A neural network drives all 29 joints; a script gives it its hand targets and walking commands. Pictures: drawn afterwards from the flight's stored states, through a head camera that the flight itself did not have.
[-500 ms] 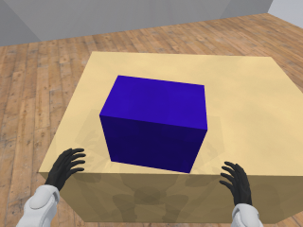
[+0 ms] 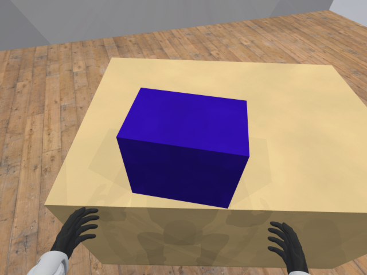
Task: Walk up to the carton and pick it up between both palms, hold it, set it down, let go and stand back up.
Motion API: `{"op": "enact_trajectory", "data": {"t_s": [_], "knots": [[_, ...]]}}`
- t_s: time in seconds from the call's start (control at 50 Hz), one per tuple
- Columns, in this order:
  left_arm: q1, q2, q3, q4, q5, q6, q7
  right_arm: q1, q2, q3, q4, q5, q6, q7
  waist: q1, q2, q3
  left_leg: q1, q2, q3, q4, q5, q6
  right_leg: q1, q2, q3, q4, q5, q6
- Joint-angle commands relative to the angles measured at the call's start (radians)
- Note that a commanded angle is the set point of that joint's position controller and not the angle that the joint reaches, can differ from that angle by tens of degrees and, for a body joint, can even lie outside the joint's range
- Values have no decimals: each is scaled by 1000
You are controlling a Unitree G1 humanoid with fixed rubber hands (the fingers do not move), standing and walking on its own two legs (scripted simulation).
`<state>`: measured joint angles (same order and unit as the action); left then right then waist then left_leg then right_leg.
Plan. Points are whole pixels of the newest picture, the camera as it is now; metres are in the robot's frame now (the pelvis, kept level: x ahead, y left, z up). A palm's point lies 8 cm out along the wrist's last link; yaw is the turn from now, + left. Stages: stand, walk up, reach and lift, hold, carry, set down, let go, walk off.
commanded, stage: set down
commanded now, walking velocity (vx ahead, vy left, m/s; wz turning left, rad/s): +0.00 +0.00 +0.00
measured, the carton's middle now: (185, 149) +0.44 +0.02 +0.01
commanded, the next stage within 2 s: let go in 0.12 s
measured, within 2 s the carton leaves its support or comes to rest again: neither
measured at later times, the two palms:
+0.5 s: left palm (79, 270) +0.16 +0.23 -0.07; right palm out of the picture +0.16 -0.23 -0.07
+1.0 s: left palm out of the picture +0.03 +0.27 -0.10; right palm out of the picture +0.10 -0.24 -0.12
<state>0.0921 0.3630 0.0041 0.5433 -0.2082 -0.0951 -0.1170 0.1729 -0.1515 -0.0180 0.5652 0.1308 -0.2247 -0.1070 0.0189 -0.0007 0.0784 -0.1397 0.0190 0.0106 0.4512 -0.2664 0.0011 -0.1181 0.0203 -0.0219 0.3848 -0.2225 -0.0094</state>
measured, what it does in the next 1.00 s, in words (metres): stands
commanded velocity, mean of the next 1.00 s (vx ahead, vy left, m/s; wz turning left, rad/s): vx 0.00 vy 0.00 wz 0.00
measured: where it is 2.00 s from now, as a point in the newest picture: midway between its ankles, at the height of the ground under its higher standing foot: outside the picture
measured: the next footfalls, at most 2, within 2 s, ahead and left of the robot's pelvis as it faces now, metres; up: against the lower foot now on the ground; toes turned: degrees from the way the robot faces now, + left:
none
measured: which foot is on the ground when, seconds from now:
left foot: down 0.00-1.00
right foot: down 0.00-1.00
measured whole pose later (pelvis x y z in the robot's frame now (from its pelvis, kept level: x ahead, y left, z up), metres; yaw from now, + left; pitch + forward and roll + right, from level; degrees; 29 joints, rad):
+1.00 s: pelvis -0.02 +0.00 -0.01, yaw +7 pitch +2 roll -1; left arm 0.35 0.27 0.04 0.60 0.04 0.02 0.01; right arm 0.28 -0.24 -0.04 0.78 -0.06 -0.01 0.05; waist 0.02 0.00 -0.03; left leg -0.33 -0.05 -0.09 0.54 -0.25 0.01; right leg -0.28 -0.04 -0.13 0.52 -0.27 0.00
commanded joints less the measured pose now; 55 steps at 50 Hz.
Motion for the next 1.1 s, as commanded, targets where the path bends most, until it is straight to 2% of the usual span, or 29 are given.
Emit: {"op": "enact_trajectory", "data": {"t_s": [0.0, 0.06, 0.12, 0.18, 0.22, 0.24, 0.26, 0.3, 0.32, 0.5, 0.56, 0.58, 0.6, 0.64, 0.66, 0.72, 0.74, 0.76, 0.8, 0.82, 0.86, 0.88, 0.9, 0.92, 0.94, 0.98, 1.04, 1.06, 1.08], "knots": [[-67, 121, 41, -47, 28, -5, 10, -43, -87, -14, -31, -22, -31, 11, -21, 63, -117, 59, -28, 22, -26, 317, -62, -19, -3, 21, -60, 123, -26], [-59, 117, 66, -120, 35, -8, 20, -27, -83, -12, -56, -10, -40, 23, -13, 38, -166, 55, -30, 29, -20, 339, -50, 5, -3, 13, -41, 187, -15], [-15, 94, 61, -75, 68, 27, 33, -47, -82, 2, -4, -39, -32, 37, 1, 56, -123, 69, -27, 33, -39, 321, -53, -7, -3, 17, -56, 135, -16], [20, 46, 48, -42, 76, 53, 45, -48, -108, -27, -6, -60, -36, 50, -9, 4, -112, 74, -33, 38, -48, 313, -54, -10, 3, 6, -77, 124, -14], [-14, 44, 48, -153, 69, 47, 46, -63, -95, -29, -51, -50, -47, 51, -4, -8, -129, 79, -30, 49, -46, 307, -48, -8, -1, 4, -71, 129, -17], [7, 37, 47, -16, 106, 90, 40, -57, -114, -19, 65, -88, -17, 52, -12, 9, -77, 86, -38, 48, -57, 284, -48, -25, 3, 9, -84, 121, -13], [13, 40, 64, -114, 109, 88, 44, -51, -94, -17, 7, -76, -23, 58, 9, 15, -93, 87, -26, 44, -67, 303, -46, -2, 3, 4, -80, 127, -9], [-19, 26, 46, -162, 110, 86, 57, -73, -109, -31, 6, -70, -17, 67, -6, 19, -111, 106, -21, 46, -71, 290, -48, -15, 4, 7, -73, 93, -14], [3, 32, 52, -157, 112, 89, 66, -70, -98, -22, 4, -72, -17, 70, 19, 20, -112, 93, -20, 50, -81, 271, -38, -4, -1, 6, -88, 96, -9], [35, -50, 27, -64, 181, 186, 105, -65, -119, -38, 136, -139, 20, 105, -5, 35, -34, 100, -17, 62, -112, 208, -41, -27, -6, 2, -99, 29, -10], [26, -52, 34, -139, 179, 187, 111, -73, -117, -42, 101, -136, 14, 105, 5, 15, -63, 107, -21, 64, -113, 245, -37, -7, 2, 7, -86, 83, -12], [132, 51, 82, -49, 294, 128, 117, 35, -208, -41, 163, -185, 112, 117, 8, 56, -32, -116, 102, -127, -80, 499, 0, 25, -94, 25, 27, 176, 12], [168, 9, 71, -76, 286, 103, 122, 36, -256, -59, 141, -176, 156, 120, 25, 107, -121, -114, 91, -105, -20, 462, 9, 72, -127, 63, 47, 242, 25], [181, 17, 69, -75, 263, 94, 120, 76, -195, -51, 143, -168, 191, 143, 7, -18, -178, -147, 70, -99, 1, 408, -2, 74, -122, 25, 104, 329, 9], [186, 9, 67, -64, 256, 97, 128, 29, -222, -60, 134, -166, 189, 148, 15, -18, -238, -134, 69, -113, 25, 359, 14, 94, -146, 39, 115, 415, -9], [156, -11, 65, -76, 258, 109, 133, 28, -157, -44, 130, -185, 193, 166, 7, -80, -152, -196, 19, -101, 50, 137, -10, -41, -158, 50, 45, 171, -26], [153, -3, 66, -86, 258, 109, 133, 64, -166, -47, 149, -183, 199, 164, -2, -27, -103, -275, 11, -92, 51, 89, -19, -23, -201, 96, 21, 156, -51], [180, 18, 69, -64, 253, 111, 139, 40, -140, -36, 143, -182, 197, 165, 2, -122, -135, -241, 2, -95, 77, 78, -16, -32, -197, 72, 23, 214, -57], [173, -14, 64, -71, 255, 110, 133, 90, -223, -58, 163, -187, 207, 160, -18, 10, -172, -163, -6, -100, 56, 70, -20, -97, -196, 59, 15, 77, -72], [156, -17, 63, -80, 249, 107, 135, 28, -243, -66, 139, -194, 197, 164, -9, 47, -91, -244, 27, -144, 21, 113, -4, -101, -165, 38, 41, -30, -41], [222, 33, 79, -36, 249, 110, 136, 70, -188, -43, 146, -195, 198, 164, 0, 32, -81, -286, 33, -205, -17, 111, 12, -92, -127, 18, 34, -173, -23], [214, 0, 64, -52, 240, 108, 136, 95, -242, -62, 147, -190, 200, 163, -10, -5, -72, -286, 37, -195, -24, 52, 10, -118, -156, 45, 13, -185, -21], [213, 20, 78, -43, 248, 103, 130, 82, -235, -56, 157, -190, 194, 157, -5, 69, -100, -267, 19, -186, -17, 60, 12, -93, -163, 49, 6, -185, -26], [251, 21, 75, -37, 246, 94, 125, 69, -218, -50, 141, -192, 199, 154, 6, 30, -79, -265, 37, -225, -33, 66, 13, -135, -143, 23, 20, -187, -24], [249, 24, 78, -23, 250, 95, 126, 121, -207, -46, 158, -191, 204, 147, -13, 97, -70, -289, 41, -233, -71, 21, 20, -108, -134, 13, 40, -162, -14], [285, 14, 76, -17, 251, 82, 125, 94, -202, -40, 150, -185, 203, 144, 11, 96, -110, -244, 48, -255, -76, 64, 22, -133, -108, -20, 75, -132, -6], [278, -38, 60, -5, 243, 79, 133, 98, -201, -42, 154, -181, 210, 129, 5, 78, -103, -288, 34, -243, -58, 76, 27, -93, -132, 16, 50, -105, -24], [285, -20, 64, 8, 241, 72, 132, 128, -205, -42, 164, -175, 205, 137, 1, -11, -124, -242, 24, -234, -50, 79, 17, -85, -137, 12, 28, -86, -24], [264, -32, 62, -3, 240, 73, 120, 92, -219, -46, 162, -172, 199, 141, 2, -16, -151, -230, 30, -250, -49, 58, 21, -79, -124, -2, 37, -91, -24]]}}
